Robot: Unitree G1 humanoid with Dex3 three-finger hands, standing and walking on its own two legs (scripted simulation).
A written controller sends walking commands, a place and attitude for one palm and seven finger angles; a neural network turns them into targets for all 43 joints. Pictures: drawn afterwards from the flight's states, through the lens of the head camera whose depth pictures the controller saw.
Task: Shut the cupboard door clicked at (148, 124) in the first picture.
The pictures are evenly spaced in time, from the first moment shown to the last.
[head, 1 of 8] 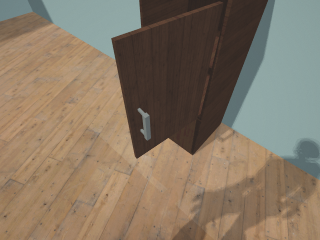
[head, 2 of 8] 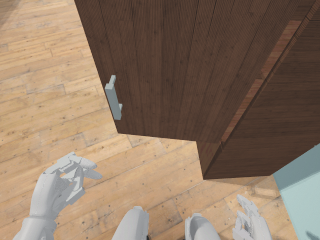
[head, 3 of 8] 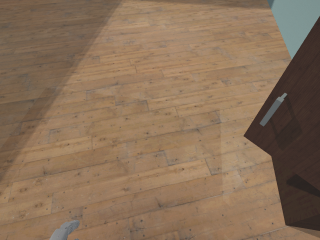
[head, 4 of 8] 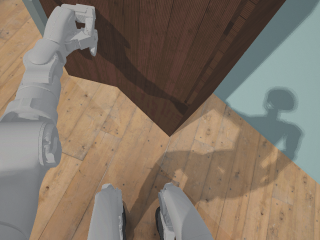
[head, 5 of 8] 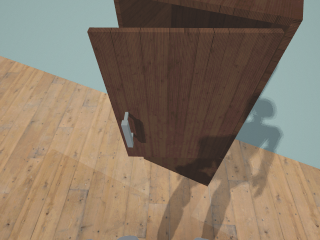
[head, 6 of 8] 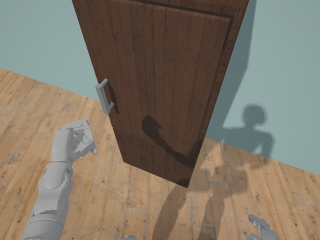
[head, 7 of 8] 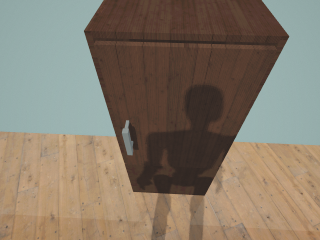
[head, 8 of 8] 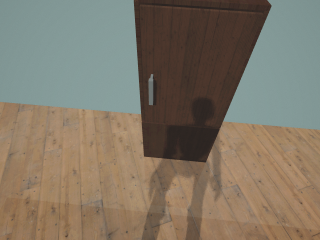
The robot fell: no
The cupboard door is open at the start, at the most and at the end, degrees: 80 80 0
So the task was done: yes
